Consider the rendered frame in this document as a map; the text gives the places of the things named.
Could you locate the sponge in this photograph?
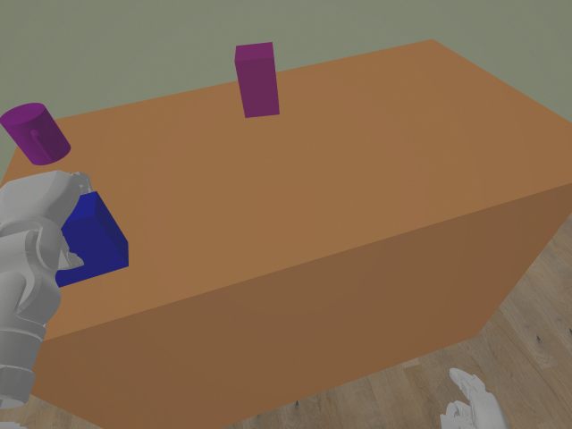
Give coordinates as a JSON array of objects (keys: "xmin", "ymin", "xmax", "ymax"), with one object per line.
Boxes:
[{"xmin": 55, "ymin": 191, "xmax": 129, "ymax": 288}]

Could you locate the table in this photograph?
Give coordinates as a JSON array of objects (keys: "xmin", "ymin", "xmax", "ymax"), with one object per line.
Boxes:
[{"xmin": 0, "ymin": 39, "xmax": 572, "ymax": 429}]

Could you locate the left robot forearm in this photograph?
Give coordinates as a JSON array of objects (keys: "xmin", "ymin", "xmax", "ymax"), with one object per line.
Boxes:
[{"xmin": 0, "ymin": 215, "xmax": 63, "ymax": 409}]

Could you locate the robot right hand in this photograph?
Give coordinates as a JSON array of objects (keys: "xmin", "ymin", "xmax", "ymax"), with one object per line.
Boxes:
[{"xmin": 440, "ymin": 368, "xmax": 509, "ymax": 429}]

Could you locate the robot left hand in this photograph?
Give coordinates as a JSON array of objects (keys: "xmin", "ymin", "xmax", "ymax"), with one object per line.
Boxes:
[{"xmin": 0, "ymin": 170, "xmax": 94, "ymax": 271}]

